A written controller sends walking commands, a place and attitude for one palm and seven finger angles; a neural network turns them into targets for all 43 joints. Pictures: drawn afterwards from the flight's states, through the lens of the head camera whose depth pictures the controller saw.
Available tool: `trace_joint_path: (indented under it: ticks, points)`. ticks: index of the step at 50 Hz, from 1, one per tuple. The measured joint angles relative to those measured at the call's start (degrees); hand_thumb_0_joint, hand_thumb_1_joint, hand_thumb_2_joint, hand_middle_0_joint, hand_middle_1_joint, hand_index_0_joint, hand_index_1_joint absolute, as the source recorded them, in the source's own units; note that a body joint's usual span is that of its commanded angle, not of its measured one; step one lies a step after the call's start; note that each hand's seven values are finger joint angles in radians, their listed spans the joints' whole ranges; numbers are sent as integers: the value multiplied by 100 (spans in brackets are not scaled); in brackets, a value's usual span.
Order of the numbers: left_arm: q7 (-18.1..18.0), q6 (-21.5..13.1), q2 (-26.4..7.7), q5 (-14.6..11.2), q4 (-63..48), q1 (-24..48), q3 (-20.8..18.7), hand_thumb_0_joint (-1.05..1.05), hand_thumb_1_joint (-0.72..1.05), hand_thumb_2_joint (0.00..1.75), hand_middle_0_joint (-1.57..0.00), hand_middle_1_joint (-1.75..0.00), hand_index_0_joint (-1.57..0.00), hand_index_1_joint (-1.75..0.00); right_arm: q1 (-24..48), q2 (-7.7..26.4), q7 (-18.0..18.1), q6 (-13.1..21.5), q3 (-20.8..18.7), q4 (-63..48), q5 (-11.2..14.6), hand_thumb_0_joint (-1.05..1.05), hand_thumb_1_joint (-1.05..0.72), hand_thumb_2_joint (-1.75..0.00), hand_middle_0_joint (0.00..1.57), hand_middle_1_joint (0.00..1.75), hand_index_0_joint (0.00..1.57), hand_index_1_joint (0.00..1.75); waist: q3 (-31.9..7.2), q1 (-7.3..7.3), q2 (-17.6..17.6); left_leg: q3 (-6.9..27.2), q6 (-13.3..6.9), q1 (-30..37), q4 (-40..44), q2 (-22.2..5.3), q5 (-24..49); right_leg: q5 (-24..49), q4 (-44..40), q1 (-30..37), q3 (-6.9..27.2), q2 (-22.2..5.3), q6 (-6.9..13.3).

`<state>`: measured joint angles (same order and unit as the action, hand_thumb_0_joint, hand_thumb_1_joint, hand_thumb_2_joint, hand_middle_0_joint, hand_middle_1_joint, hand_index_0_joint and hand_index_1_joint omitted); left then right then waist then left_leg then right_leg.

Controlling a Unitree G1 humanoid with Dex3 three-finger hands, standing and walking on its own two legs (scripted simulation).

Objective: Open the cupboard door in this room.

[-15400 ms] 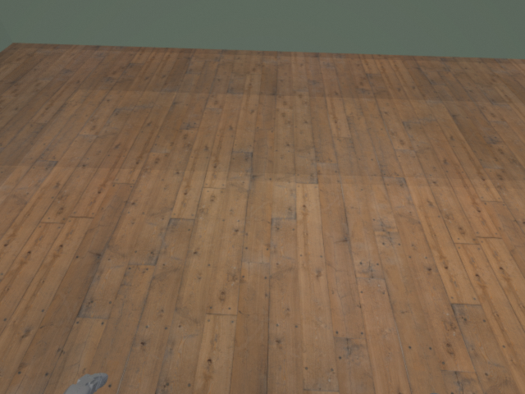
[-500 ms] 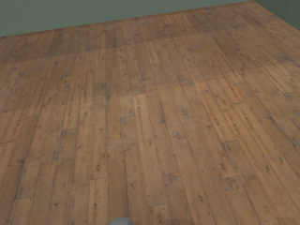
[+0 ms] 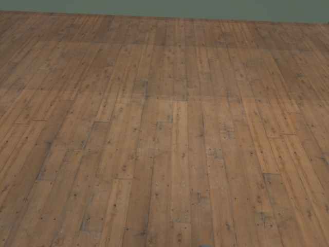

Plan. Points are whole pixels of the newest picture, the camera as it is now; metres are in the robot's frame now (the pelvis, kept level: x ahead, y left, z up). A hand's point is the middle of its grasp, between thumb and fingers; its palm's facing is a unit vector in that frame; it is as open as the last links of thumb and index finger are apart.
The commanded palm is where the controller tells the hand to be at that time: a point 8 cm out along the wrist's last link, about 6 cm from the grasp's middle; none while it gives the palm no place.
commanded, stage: turn or walk to find it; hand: left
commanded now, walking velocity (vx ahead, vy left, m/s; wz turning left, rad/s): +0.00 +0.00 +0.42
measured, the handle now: out of the picture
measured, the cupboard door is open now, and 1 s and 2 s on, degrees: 0 0 0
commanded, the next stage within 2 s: stand and wait in 0.40 s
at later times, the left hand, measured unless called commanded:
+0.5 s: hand out of the picture -0.02 +0.14 -0.15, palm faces +0.26 -0.93 -0.27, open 7.4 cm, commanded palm none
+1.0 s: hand out of the picture -0.08 +0.20 -0.16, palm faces +0.46 -0.85 -0.26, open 7.4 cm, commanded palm none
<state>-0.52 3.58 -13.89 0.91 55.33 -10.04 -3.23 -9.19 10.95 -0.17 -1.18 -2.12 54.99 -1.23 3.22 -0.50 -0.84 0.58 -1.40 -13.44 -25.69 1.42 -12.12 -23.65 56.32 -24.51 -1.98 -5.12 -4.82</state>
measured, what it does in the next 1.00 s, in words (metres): steps on the spot, turning left: right foot, then left foot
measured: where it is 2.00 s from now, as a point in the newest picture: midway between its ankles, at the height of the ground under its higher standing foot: outside the picture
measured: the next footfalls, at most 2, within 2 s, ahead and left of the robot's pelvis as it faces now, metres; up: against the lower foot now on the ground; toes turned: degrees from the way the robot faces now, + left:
right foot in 0.14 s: +0.03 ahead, -0.13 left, +0.00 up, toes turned -1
left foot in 0.68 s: -0.05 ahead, +0.09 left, +0.00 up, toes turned +24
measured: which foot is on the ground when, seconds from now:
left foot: down 0.00-0.14, up 0.16-0.66, down 0.68-1.00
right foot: up 0.00-0.12, down 0.14-0.68, up 0.70-1.00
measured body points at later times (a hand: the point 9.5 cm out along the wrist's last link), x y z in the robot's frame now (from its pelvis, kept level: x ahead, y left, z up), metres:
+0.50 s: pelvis -0.02 -0.06 +0.00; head +0.02 -0.08 +0.45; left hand -0.04 +0.19 -0.13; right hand +0.07 -0.30 -0.17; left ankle -0.09 +0.11 -0.66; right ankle -0.01 -0.13 -0.74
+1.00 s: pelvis -0.06 -0.03 +0.00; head -0.03 -0.01 +0.45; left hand -0.11 +0.24 -0.14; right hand +0.13 -0.21 -0.14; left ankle -0.09 +0.07 -0.74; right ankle -0.01 -0.17 -0.68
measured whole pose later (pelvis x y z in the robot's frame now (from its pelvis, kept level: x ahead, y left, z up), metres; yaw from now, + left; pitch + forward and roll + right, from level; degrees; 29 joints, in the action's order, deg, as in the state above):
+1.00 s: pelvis -0.06 -0.03 +0.00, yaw +27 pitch +0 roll +0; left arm -0.5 3.5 -14.4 1.0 54.3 -9.4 -3.5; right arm -9.5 11.5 -0.3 -1.3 -2.4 54.3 -1.2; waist 3.6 -0.1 -0.8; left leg 1.7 -2.0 -14.3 -25.9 2.2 -11.8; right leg -23.3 57.2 -25.6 -1.1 -5.0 -5.0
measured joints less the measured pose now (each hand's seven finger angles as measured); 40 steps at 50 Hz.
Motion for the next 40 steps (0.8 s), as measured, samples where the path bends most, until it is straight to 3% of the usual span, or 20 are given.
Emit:
trace_joint_path:
  ticks: [4, 7, 9, 11, 14, 18, 23, 30, 34, 37, 40]
  points:
    - [-15, -37, 98, -30, -115, 165, 42, 1, 90, 90, -19, -30, -20, -30, -131, 58, -6, -49, -62, 4, -33, 0, -91, -90, 20, 30, 20, 30, 40, 152, 144, 182, 100, -221, -142, 47, 29, -115, -1011, 385, -28, 159, 48]
    - [-14, -174, 185, -40, -219, 208, 84, 1, 90, 90, -19, -30, -20, -30, -261, 140, -15, -102, -124, 50, -8, 1, -91, -90, 20, 30, 20, 30, 35, 186, 266, 331, 239, -496, -489, 90, -67, 535, -2263, 887, -138, 276, 171]
    - [-28, -259, 311, 6, -248, 198, 135, 1, 90, 90, -19, -30, -20, -30, -309, 227, -11, -173, -192, 118, 18, 1, -91, -90, 20, 30, 20, 30, 89, 206, 442, 418, 255, -778, -1240, 94, -812, 544, -2248, 921, -307, 329, 525]
    - [-45, -286, 393, 15, -283, 100, 161, 1, 90, 90, -20, -30, -20, -30, -380, 269, -20, -257, -239, 170, 4, 1, -91, -90, 20, 30, 20, 30, 60, 199, 429, 361, 260, -1146, -2395, 186, -1336, 495, -2294, 987, -417, 238, 715]
    - [-65, -270, 470, 3, -251, -47, 179, 1, 90, 90, -20, -30, -20, -30, -424, 327, -64, -303, -286, 235, -21, 1, -91, -90, 20, 30, 20, 30, 46, 194, 395, 246, 334, -1487, -3692, 98, -1142, 605, -2569, 1165, -552, 155, 770]
    - [-66, -302, 530, 1, -167, -194, 208, 1, 90, 90, -20, -30, -20, -30, -456, 371, -85, -301, -298, 287, -21, 1, -91, -90, 19, 30, 20, 29, 55, 209, 368, 242, 484, -1539, -4180, -134, -804, 705, -2789, 1306, -787, 103, 796]
    - [-85, -341, 496, 32, -85, -348, 172, 1, 91, 90, -20, -30, -20, -30, -369, 361, -64, -345, -258, 373, -15, 1, -91, -90, 19, 30, 20, 29, 80, 103, 276, 178, 585, -1277, -3780, -334, -959, 693, -2796, 1321, -1052, 28, 816]
    - [-52, -286, 323, 82, 76, -509, 116, 1, 90, 90, -20, -30, -20, -30, 57, 284, -48, -269, -139, 269, 48, 1, -91, -90, 19, 30, 20, 29, 184, -110, 91, -250, 501, -619, -2135, -352, -1379, 597, -2506, 1189, -1363, -167, 717]
    - [-41, -205, 135, 48, 161, -588, 42, 1, 90, 90, -20, -30, -20, -30, 239, 236, -71, -128, -85, 78, 58, 1, -91, -90, 19, 30, 20, 29, 145, -145, -14, -498, 340, -104, -838, -298, -617, 376, -2006, 1006, -1599, -327, 558]
    - [-50, -15, -48, 15, 215, -520, -16, 1, 90, 90, -20, -30, -20, -30, 326, 118, -75, -20, -49, -27, 28, 1, -91, -90, 19, 30, 20, 29, 178, -195, -246, -485, 4, -151, -924, -131, -622, -462, -867, 532, -1002, -318, 291]
    - [-22, 96, -85, 25, 229, -399, -42, 1, 90, 90, -20, -30, -20, -30, 287, 84, -26, -12, -10, -76, 4, 0, -91, -90, 20, 30, 20, 30, 113, -160, -186, -333, -74, -78, -659, -108, -504, -473, 129, 95, -541, -136, 172]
